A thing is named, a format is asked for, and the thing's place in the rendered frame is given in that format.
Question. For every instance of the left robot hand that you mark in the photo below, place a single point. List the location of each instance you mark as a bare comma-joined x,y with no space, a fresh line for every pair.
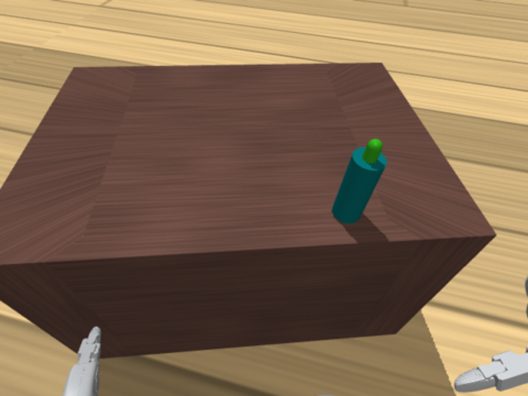
83,378

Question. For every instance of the bottle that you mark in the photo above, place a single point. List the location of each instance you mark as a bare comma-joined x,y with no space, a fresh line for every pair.
362,175

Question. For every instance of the right robot hand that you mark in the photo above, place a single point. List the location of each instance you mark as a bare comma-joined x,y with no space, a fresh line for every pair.
507,370

